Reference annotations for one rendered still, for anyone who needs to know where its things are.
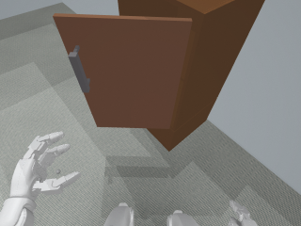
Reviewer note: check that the robot right hand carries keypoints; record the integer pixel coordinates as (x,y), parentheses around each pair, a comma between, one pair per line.
(242,214)

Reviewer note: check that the robot right thigh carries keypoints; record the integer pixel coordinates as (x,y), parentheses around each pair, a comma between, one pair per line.
(180,219)

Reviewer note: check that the robot left thigh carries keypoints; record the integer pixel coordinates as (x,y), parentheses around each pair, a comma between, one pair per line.
(121,216)

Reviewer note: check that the robot thigh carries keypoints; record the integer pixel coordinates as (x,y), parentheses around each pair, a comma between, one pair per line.
(121,216)
(180,219)

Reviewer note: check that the left robot forearm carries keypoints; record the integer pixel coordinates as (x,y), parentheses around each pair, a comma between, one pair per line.
(18,211)

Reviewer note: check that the cupboard door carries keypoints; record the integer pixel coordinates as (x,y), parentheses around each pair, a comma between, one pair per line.
(134,64)

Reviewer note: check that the handle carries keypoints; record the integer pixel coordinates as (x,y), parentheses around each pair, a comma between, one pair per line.
(79,70)

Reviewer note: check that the robot left hand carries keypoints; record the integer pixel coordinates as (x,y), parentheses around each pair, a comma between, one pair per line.
(24,182)

